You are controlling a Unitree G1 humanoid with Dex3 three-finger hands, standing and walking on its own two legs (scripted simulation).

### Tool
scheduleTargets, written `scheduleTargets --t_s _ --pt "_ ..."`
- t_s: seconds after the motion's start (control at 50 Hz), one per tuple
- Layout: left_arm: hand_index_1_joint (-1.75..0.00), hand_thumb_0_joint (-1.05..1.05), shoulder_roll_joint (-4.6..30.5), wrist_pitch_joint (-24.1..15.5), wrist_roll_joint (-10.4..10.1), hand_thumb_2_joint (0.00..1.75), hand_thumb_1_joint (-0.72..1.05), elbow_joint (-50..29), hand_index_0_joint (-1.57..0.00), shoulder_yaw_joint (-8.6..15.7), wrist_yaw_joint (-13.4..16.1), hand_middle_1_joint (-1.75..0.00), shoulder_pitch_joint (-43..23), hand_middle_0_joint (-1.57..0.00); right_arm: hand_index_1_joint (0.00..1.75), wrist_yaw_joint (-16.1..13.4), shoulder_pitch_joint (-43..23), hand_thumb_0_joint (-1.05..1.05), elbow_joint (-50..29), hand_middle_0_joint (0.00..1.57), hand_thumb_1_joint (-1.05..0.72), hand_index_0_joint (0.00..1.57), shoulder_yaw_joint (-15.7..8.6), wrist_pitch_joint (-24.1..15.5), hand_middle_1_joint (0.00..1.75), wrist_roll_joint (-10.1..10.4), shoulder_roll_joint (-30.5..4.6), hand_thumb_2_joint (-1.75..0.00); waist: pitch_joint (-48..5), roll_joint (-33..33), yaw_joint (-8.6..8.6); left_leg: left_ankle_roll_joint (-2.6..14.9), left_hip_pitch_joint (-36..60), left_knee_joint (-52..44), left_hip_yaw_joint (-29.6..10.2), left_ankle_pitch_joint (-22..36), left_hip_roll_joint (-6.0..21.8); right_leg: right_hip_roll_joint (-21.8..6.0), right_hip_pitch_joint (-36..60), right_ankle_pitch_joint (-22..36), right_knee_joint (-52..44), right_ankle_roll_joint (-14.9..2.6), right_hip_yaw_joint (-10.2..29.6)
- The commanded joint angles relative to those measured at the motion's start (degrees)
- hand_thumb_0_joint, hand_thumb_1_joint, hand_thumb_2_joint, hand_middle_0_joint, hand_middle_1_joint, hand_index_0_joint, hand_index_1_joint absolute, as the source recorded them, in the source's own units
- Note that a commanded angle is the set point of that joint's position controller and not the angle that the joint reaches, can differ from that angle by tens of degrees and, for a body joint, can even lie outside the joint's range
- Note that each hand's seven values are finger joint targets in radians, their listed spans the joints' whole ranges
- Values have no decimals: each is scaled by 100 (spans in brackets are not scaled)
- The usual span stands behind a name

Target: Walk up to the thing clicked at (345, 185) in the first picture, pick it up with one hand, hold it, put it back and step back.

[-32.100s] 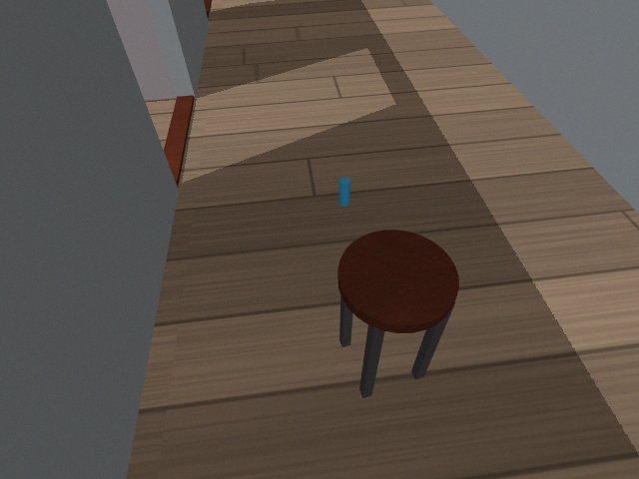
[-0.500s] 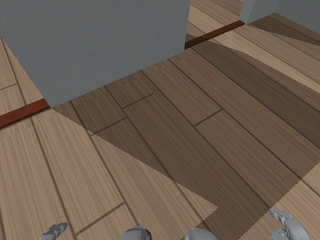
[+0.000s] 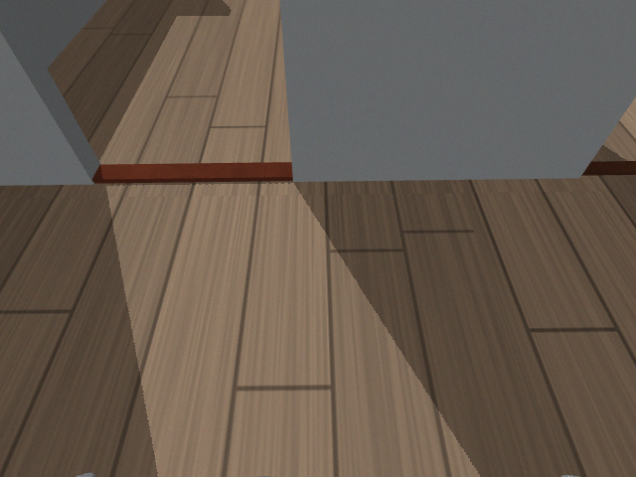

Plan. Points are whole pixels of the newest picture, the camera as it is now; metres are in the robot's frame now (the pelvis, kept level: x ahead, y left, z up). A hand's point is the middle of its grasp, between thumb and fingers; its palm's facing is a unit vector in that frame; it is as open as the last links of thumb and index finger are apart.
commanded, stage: walk up
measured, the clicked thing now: out of the picture +0.56 +1.31 -0.70
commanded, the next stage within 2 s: none
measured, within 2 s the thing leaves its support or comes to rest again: neither
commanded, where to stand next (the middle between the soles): +0.12 +0.05 m, yaw +58 degrees
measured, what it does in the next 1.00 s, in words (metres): steps on the spot, turning left: left foot, then right foot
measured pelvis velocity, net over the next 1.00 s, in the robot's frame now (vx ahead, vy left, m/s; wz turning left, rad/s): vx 0.06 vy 0.00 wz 0.78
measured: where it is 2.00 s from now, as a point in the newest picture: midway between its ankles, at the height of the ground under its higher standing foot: outside the picture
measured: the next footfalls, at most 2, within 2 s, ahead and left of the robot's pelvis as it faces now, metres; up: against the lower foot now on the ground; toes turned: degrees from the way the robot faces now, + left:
left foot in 0.04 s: +0.06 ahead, +0.14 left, +0.00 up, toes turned +7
right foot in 0.40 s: +0.19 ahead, -0.08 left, +0.00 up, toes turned +19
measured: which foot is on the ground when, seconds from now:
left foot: up 0.00-0.02, down 0.04-0.42, up 0.44-0.70, down 0.72-1.00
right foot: down 0.00-0.06, up 0.08-0.38, down 0.40-0.72, up 0.74-1.00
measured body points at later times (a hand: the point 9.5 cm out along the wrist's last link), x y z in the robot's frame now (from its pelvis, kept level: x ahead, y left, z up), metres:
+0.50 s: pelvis +0.05 +0.00 -0.01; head +0.09 +0.01 +0.43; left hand +0.02 +0.33 -0.11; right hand +0.28 -0.24 -0.12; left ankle +0.01 +0.11 -0.69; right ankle +0.15 -0.09 -0.73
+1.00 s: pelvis +0.06 +0.00 -0.03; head +0.08 +0.04 +0.42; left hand -0.10 +0.30 -0.14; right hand +0.36 -0.18 -0.12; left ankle +0.01 +0.13 -0.73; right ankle +0.17 -0.09 -0.73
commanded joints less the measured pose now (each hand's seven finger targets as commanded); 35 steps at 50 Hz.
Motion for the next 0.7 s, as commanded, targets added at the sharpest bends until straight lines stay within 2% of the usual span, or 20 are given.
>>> scheduleTargets --t_s 0.0,0.02,0.04,0.06,0.1,0.12,0.18,0.26,0.3,0.34,0.36,0.38,0.4,0.42,0.46,0.5,0.58,0.62,0.66,0.68 --pt "-30 0 1266 -82 -16 90 90 -590 -20 395 -12 -30 -265 -20 30 -212 634 0 -347 20 -90 20 -449 -382 30 35 -1202 -90 -1005 100 -456 324 1470 -1354 252 -409 -580 -941 -571 -1372 199 -456 836" --pt "-30 0 927 -51 -82 90 90 -597 -20 271 -55 -30 -67 -20 30 -332 939 0 -289 20 -90 20 -572 -386 30 -32 -1551 -90 -891 1293 -675 666 2233 -2033 -758 -1041 -315 -406 -1629 -1455 1820 -135 427" --pt "-30 0 583 -85 -147 90 90 -925 -20 146 -108 -30 -459 -20 30 -429 1071 0 -452 20 -90 20 -682 -421 30 -89 -2204 -90 -556 2309 -825 1367 2335 -2769 -3838 -2025 1094 646 -3464 -1993 2922 311 677" --pt "-30 0 1157 -151 -116 90 90 -1038 -20 261 -58 -30 -1101 -20 30 -410 988 0 -511 20 -90 20 -677 -421 30 -37 -2307 -90 -200 1534 -938 2049 1377 -3198 -4952 -2243 1689 359 -3206 -1828 2902 188 1956" --pt "-30 0 1174 -184 -205 90 90 -613 -20 227 -88 -30 -246 -20 30 -466 191 0 -699 20 -90 20 -409 -437 30 -3 -1670 -90 -351 873 -426 1518 1642 -2575 -3059 -1150 916 199 -2879 -1179 2714 126 2122" --pt "-30 0 1172 -180 -226 90 90 -453 -20 205 -77 -30 74 -20 30 -496 18 0 -794 20 -90 20 -365 -465 30 4 -1521 -90 -451 983 -288 1321 1532 -2372 -2634 -748 673 170 -2634 -889 2496 82 2179" --pt "-30 0 1070 -99 -171 90 90 -428 -20 211 -54 -30 1 -20 30 -516 56 0 -879 20 -90 20 -305 -552 30 7 -1381 -90 -300 1017 -265 1155 474 -2233 -2352 339 357 431 -1803 -588 2166 87 2040" --pt "-30 0 849 -111 -232 90 90 -552 -20 159 53 -30 -62 -20 30 -584 237 0 -963 20 -90 20 -356 -572 30 -102 -1388 -90 -294 1072 -291 1169 87 -1709 -2472 2107 389 662 -1375 -394 1538 -6 2021" --pt "-30 0 697 -158 -299 90 90 -539 -20 48 130 -30 -50 -20 30 -632 269 0 -929 20 -90 20 -348 -619 30 -65 -1416 -90 -545 1084 -306 1030 52 -1151 -2538 3220 213 899 -958 -115 991 -68 1940" --pt "-30 0 728 -228 -268 90 90 -476 -20 53 180 -30 128 -20 30 -670 196 0 -989 20 -90 20 -304 -601 30 20 -1275 -90 -851 758 -153 744 4 -505 -2485 3343 -129 1054 -344 468 111 -200 1949" --pt "-30 0 977 -265 -224 90 90 -475 -20 112 215 -30 293 -20 30 -687 99 0 -1069 20 -90 20 -243 -591 30 81 -1096 -90 -1023 385 13 454 -358 -31 -2340 2675 -455 650 229 936 -580 -380 2444" --pt "-30 0 1457 -278 -150 90 90 -463 -20 224 255 -30 578 -20 30 -708 70 0 -1164 20 -90 20 -145 -592 30 130 -790 -90 -1363 -607 176 164 -1138 975 -1603 1259 -937 -696 994 964 -1043 -691 3825" --pt "-30 0 1718 -238 -137 90 90 -514 -20 274 255 -30 114 -20 30 -751 343 0 -1028 20 -90 20 -160 -542 30 53 -801 -90 -1136 -1330 -45 59 -1685 1787 -717 -1318 -1218 -1939 744 491 -1591 -1341 4927" --pt "-30 0 1739 -205 -157 90 90 -563 -20 296 217 -30 -90 -20 30 -782 379 0 -962 20 -90 20 -302 -502 30 -23 -1219 -90 -1052 -1200 -124 -3 -1530 2509 -878 -1446 -753 -2323 388 586 -1474 -1810 5354" --pt "-30 0 1296 -232 -178 90 90 -554 -20 186 237 -30 -205 -20 30 -662 397 0 -862 20 -90 20 -395 -498 30 24 -1250 -90 -441 -708 -178 -100 -1433 2591 -980 -825 -476 -1468 -56 763 -1260 -1422 3905" --pt "-30 0 1394 -219 -110 90 90 -477 -20 244 230 -30 -348 -20 30 -517 565 0 -773 20 -90 20 -373 -514 30 41 -1116 -90 -473 -1276 -240 -83 -1187 1959 -730 -381 -355 -934 -167 117 -1125 -1122 2972" --pt "-30 0 1414 -149 -81 90 90 -585 -20 294 113 -30 -360 -20 30 -459 365 0 -601 20 -90 20 -334 -565 30 79 -992 -90 -568 -1487 -53 -130 -569 667 -125 -648 -626 -916 -268 -89 -919 -1152 2366" --pt "-30 0 1422 -63 -146 90 90 -576 -20 279 48 -30 -459 -20 30 -526 478 0 -476 20 -90 20 -321 -624 30 97 -933 -90 -665 -1333 -142 -138 1 18 181 -126 -760 -983 -508 236 -549 -1013 2095" --pt "-30 0 1193 36 -226 90 90 -517 -20 188 4 -30 -399 -20 30 -608 778 0 -272 20 -90 20 -324 -728 30 105 -952 -90 -830 -829 -287 -116 907 -892 264 675 -954 -779 -811 479 465 -650 1606" --pt "-30 0 942 79 -265 90 90 -467 -20 113 7 -30 -285 -20 30 -674 931 0 -222 20 -90 20 -353 -796 30 57 -1085 -90 -964 -330 -386 18 1310 -1322 -233 651 -832 -482 -1112 62 1302 -406 1388"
